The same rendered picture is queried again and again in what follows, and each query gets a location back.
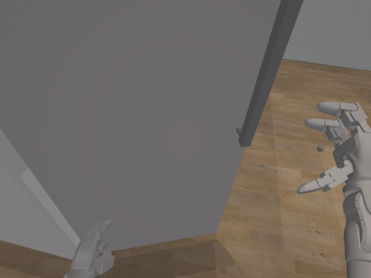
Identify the right robot forearm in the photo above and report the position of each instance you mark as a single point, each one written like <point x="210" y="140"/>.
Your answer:
<point x="357" y="232"/>

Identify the right robot hand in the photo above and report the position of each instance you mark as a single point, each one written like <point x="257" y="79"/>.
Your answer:
<point x="357" y="148"/>

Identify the handle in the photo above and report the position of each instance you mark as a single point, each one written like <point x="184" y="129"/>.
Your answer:
<point x="286" y="17"/>

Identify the left robot hand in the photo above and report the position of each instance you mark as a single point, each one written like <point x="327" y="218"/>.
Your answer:
<point x="86" y="255"/>

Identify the fridge door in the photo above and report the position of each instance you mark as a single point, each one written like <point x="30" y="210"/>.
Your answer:
<point x="128" y="109"/>

